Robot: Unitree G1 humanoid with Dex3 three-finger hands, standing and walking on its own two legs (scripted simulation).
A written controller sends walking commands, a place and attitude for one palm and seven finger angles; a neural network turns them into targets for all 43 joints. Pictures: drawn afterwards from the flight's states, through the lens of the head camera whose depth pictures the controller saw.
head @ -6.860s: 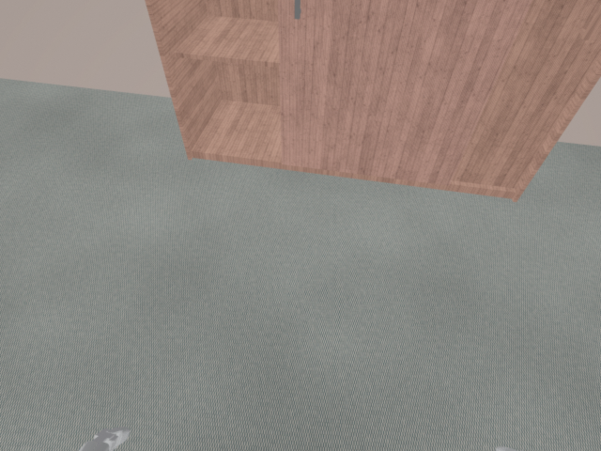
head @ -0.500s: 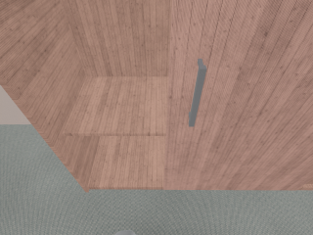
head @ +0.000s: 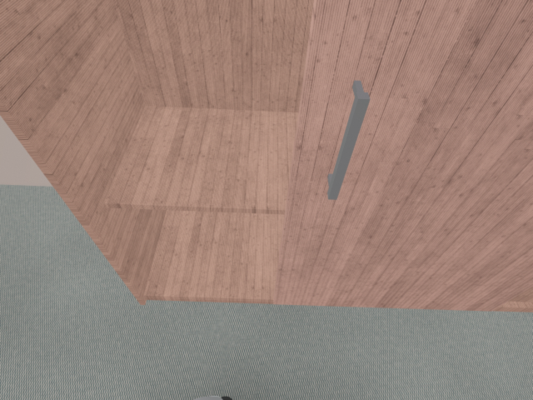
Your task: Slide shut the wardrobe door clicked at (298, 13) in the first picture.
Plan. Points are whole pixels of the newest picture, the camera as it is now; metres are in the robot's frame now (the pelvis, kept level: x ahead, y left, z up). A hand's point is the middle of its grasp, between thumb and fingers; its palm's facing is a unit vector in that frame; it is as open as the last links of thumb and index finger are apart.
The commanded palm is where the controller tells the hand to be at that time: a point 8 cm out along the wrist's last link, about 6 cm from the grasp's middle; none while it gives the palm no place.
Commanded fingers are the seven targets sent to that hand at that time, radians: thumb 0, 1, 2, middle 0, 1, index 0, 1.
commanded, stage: come to a stop and stand still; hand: right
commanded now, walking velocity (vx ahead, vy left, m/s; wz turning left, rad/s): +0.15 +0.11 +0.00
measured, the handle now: (343, 146) +0.50 -0.10 +0.10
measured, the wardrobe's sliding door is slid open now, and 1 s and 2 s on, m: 0.49 0.49 0.49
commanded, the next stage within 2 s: look again from close up in 1.92 s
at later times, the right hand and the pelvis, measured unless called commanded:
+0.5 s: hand out of the picture -0.02 -0.16 -0.17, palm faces +0.01 +0.97 -0.23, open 7.4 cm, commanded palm none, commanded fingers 0.00 -0.90 -0.90 0.20 0.30 0.20 0.30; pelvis -0.01 +0.01 +0.00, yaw +0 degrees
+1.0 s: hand out of the picture -0.07 -0.16 -0.18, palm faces +0.07 +0.99 -0.13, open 7.4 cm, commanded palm none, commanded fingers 0.00 -0.90 -0.90 0.20 0.30 0.20 0.30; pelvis -0.04 -0.01 +0.00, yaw -1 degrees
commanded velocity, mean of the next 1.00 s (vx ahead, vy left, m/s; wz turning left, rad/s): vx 0.03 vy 0.04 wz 0.00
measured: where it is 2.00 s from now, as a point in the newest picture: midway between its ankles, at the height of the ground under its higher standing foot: outside the picture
